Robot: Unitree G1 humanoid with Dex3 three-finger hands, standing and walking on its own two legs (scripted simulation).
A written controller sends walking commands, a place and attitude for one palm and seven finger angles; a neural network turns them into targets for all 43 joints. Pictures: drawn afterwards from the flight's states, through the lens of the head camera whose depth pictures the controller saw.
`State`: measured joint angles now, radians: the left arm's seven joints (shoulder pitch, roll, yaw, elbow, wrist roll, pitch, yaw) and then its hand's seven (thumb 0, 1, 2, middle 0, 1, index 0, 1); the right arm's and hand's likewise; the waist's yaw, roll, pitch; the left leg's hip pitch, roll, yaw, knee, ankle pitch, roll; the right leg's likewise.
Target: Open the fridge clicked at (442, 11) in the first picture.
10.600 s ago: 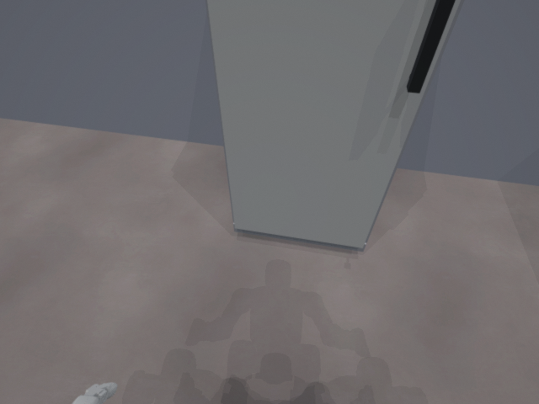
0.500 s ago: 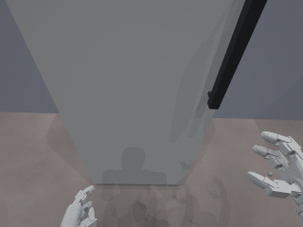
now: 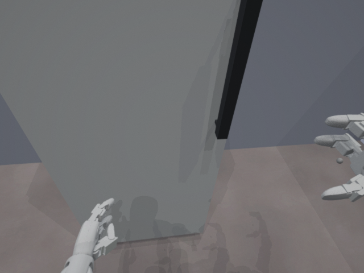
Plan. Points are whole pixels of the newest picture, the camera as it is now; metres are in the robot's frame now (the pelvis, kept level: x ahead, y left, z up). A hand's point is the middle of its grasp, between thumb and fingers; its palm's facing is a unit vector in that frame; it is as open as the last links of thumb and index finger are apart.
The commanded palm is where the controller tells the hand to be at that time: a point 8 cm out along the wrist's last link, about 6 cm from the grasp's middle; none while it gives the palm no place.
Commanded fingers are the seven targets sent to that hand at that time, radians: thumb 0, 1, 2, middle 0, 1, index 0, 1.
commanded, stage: raise the hand to about handle height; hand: right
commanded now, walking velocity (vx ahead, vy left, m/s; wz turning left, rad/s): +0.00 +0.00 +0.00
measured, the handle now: (230, 73) +0.47 -0.11 +0.25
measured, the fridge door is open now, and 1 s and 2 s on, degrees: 0 0 0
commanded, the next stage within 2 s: move the hooked fingers beside the handle in 0.76 s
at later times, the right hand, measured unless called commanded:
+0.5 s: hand (328, 142) +0.28 -0.25 +0.22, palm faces -0.10 +0.98 -0.15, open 14.0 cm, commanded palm +0.24 -0.31 +0.26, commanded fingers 0.00 0.50 -0.30 0.30 1.20 0.30 1.20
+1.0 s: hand (348, 125) +0.28 -0.26 +0.26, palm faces +0.05 +0.99 -0.13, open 13.9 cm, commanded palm +0.25 -0.29 +0.25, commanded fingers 0.00 0.50 -0.30 0.30 1.20 0.30 1.20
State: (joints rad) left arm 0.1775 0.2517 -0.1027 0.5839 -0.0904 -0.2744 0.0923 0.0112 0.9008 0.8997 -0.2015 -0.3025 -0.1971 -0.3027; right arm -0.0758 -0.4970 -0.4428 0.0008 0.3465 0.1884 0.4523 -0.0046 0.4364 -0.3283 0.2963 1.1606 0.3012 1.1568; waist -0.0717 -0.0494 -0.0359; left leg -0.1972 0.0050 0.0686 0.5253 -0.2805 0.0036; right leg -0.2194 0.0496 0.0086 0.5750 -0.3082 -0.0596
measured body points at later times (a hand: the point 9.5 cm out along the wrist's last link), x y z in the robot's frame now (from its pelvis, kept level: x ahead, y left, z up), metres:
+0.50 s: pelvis +0.00 +0.01 +0.00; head -0.02 +0.03 +0.45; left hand +0.19 +0.24 -0.06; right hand +0.28 -0.30 +0.23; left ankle +0.00 +0.12 -0.73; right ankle +0.00 -0.08 -0.73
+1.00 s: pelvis +0.00 +0.02 +0.00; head -0.04 +0.04 +0.45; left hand +0.21 +0.24 -0.05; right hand +0.27 -0.32 +0.27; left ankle +0.00 +0.12 -0.73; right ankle +0.00 -0.08 -0.73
